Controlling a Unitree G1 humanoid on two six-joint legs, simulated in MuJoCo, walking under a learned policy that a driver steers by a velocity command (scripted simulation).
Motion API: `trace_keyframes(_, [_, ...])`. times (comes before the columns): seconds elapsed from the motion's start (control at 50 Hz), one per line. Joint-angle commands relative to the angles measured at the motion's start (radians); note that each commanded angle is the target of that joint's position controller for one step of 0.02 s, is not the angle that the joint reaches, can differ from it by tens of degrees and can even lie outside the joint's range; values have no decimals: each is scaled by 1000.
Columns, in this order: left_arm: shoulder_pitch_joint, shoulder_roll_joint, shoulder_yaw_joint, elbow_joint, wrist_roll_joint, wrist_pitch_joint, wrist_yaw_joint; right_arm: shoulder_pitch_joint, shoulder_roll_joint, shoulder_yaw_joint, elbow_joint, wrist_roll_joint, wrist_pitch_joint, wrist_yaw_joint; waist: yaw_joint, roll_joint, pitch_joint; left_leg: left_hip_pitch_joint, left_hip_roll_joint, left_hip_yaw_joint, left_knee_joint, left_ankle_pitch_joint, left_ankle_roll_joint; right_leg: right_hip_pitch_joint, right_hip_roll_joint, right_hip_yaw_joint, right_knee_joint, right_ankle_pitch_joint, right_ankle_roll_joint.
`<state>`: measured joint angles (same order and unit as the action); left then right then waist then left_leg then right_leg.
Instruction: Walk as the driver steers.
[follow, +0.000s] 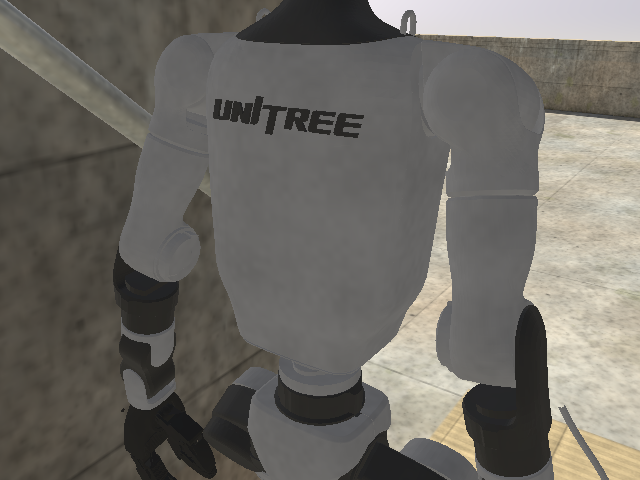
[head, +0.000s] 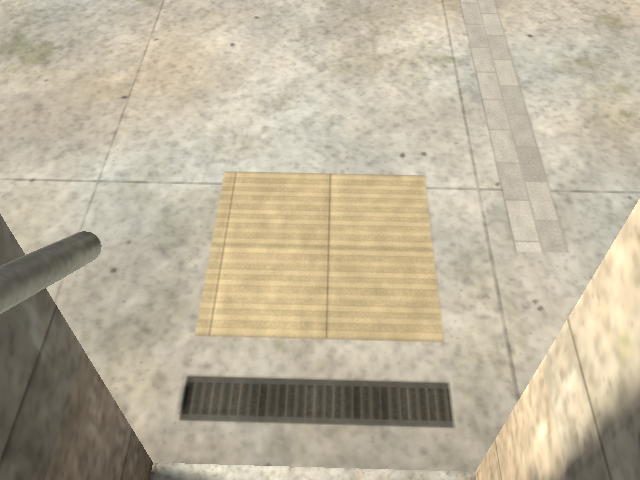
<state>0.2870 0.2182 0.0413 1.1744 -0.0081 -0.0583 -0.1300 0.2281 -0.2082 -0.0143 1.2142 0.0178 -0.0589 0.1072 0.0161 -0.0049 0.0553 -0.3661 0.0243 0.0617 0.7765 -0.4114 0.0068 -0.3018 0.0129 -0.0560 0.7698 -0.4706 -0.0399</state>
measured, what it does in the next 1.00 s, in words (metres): walks ahead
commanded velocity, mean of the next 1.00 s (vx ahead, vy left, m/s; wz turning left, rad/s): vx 0.19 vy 0.00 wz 0.00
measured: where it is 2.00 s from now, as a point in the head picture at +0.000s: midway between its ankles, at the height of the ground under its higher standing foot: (317, 460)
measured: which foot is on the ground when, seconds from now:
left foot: down 0.00-1.00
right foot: down 0.00-0.70, up 0.72-1.00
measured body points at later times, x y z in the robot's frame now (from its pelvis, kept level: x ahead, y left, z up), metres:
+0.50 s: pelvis +0.00 +0.00 +0.00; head +0.03 +0.00 +0.45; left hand -0.03 +0.24 -0.16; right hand -0.01 -0.24 -0.16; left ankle +0.00 +0.11 -0.71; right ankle -0.04 -0.09 -0.71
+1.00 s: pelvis +0.17 +0.02 -0.08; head +0.18 -0.01 +0.37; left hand +0.28 +0.24 -0.21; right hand +0.05 -0.15 -0.25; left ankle +0.00 +0.11 -0.71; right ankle +0.27 -0.09 -0.77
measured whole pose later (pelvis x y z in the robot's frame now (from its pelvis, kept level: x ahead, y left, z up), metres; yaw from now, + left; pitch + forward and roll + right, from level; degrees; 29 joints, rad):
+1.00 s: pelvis +0.17 +0.02 -0.08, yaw +1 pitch +5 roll +1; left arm 0.16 0.15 0.02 0.98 0.11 -0.07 -0.11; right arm 0.52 -0.10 0.07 1.20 -0.05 -0.12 -0.01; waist -0.05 0.05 -0.09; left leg -0.34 -0.07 0.04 1.17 -0.90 0.08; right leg -0.70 -0.07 -0.05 0.87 0.31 -0.03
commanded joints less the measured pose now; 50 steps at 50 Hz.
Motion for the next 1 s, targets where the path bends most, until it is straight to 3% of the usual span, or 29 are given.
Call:
trace_keyframes(0.02, [91,104,14,1,0,-4,1,78,-98,-10,-1,1,-4,-2,3,3,9,31,-27,14,-98,180,-12,-64,0,25,-144,280,11])
trace_keyframes(0.18, [98,101,11,-8,-1,-5,-2,111,-95,3,6,1,-6,-9,10,13,10,7,-18,7,-95,171,-17,-54,2,32,-147,282,3])
trace_keyframes(0.4, [107,96,6,-2,0,-5,-1,118,-100,5,0,2,-7,-8,10,13,6,10,-17,3,-86,190,-15,-58,4,34,-139,299,2])
trace_keyframes(0.42, [114,96,7,1,-1,-4,1,128,-102,4,4,2,-6,-10,10,12,9,9,-20,5,-97,112,-15,-62,2,38,-157,210,-3])
trace_keyframes(0.46, [123,127,23,0,6,-2,13,126,-131,-11,-3,-7,-5,-21,18,-3,63,-33,-29,4,-97,-131,-1,-116,-10,73,-210,-127,-42])
trace_keyframes(0.5, [147,136,38,6,15,-4,26,99,-115,-20,-24,-16,-11,-36,30,-27,93,-104,-28,-9,-55,-223,33,-151,-54,145,-233,-267,-116])
trace_keyframes(0.56, [242,128,53,36,30,-13,53,57,-48,-20,-53,-27,-27,-61,68,-101,52,-286,-32,-4,159,-102,35,-47,-197,411,-261,-297,-262])
trace_keyframes(0.6, [230,114,51,45,26,-17,81,45,-32,-18,-81,-38,-34,-73,58,-84,32,-346,-38,-7,195,-49,51,-61,-236,508,-228,-279,-298])
trace_keyframes(0.62, [208,112,50,26,28,-19,87,51,-21,-13,-81,-37,-40,-82,45,-69,16,-325,-42,0,192,-28,53,-100,-228,490,-211,-252,-298])
trace_keyframes(0.66, [169,118,51,12,37,-23,91,89,-33,-15,-76,-33,-45,-82,6,-32,-20,-187,-62,14,154,8,65,-217,-183,399,-112,-91,-274])
trace_keyframes(0.68, [82,112,44,-21,51,-22,95,190,-45,-21,-56,-39,-44,-94,-70,37,-100,32,-61,-12,87,51,105,-346,-126,283,69,143,-243])
trace_keyframes(0.7, [-9,123,47,-64,82,-30,80,411,-97,-35,6,-42,-54,-107,-171,200,-177,339,4,-185,-26,177,190,-574,-14,111,410,344,-155])
trace_keyframes(0.72, [-39,40,26,-123,89,-53,52,646,-170,-54,58,-61,-64,-115,-257,415,-248,576,151,-583,-214,250,338,-826,118,44,766,-38,-78])
trace_keyframes(0.74, [-114,-13,22,-177,80,-73,62,695,-171,-49,97,-69,-79,-121,-253,243,-50,596,261,-823,-243,201,382,-1143,94,163,834,-80,-79])
trace_keyframes(0.76, [-115,-11,17,-190,75,-70,73,584,-155,-44,83,-64,-76,-122,-184,54,19,501,284,-760,-196,211,372,-1179,47,196,850,16,-73])
trace_keyframes(0.78, [-73,8,21,-177,77,-58,77,469,-97,-23,62,-61,-71,-114,-120,13,18,354,277,-641,-143,247,364,-1099,-9,163,830,103,-70])
trace_keyframes(0.8, [-18,10,21,-163,87,-44,78,337,-7,8,27,-75,-69,-105,-52,-3,30,133,264,-522,-116,266,349,-951,-62,156,742,195,-77])
trace_keyframes(0.82, [60,-47,-11,-147,127,-25,59,173,72,38,-16,-97,-63,-118,29,17,23,-129,186,-365,-119,224,273,-720,-104,157,637,364,-105])
trace_keyframes(0.84, [96,-42,-10,-129,128,-11,40,126,66,44,-49,-83,-66,-129,50,62,13,-317,140,-297,-119,168,274,-555,-78,88,676,397,-69])
trace_keyframes(0.86, [93,-10,-8,-113,161,-4,28,119,126,78,-68,-73,-82,-153,33,66,-31,-287,79,-205,-71,158,207,-529,-137,148,398,781,-60])
trace_keyframes(0.88, [56,0,-3,-121,148,-7,21,202,67,75,-47,-62,-92,-166,10,101,-55,-278,57,-199,-17,141,206,-485,-120,116,361,838,-31])
trace_keyframes(0.9, [0,-17,-12,-147,109,-20,19,223,36,83,-55,-73,-93,-177,5,9,-49,-425,-5,-96,28,75,168,-270,-107,45,160,1147,-28])
trace_keyframes(0.92, [-14,-28,-13,-160,100,-16,22,201,-25,76,-75,-81,-87,-168,24,37,-39,-596,-37,-52,6,1,150,-15,-53,-61,100,1055,5])
trace_keyframes(0.94, [-40,-16,-14,-176,94,-2,22,224,-81,64,-63,-86,-82,-149,23,71,-26,-617,-14,-96,20,-44,169,76,-36,-94,119,925,39])
trace_keyframes(0.96, [13,23,-4,-164,125,4,14,225,-100,67,-55,-88,-81,-125,51,83,-7,-569,36,-160,115,15,188,80,-38,-55,209,893,32])
trace_keyframes(0.98, [105,38,0,-149,148,-1,11,218,-121,57,-52,-67,-78,-107,88,36,7,-521,48,-179,233,113,197,100,-25,-73,257,818,29])
trace_keyframes(1.0, [7,60,8,-189,110,-6,21,228,-141,39,-69,-37,-65,-113,15,-40,35,-225,75,-193,262,154,178,-74,-49,-54,-155,586,32])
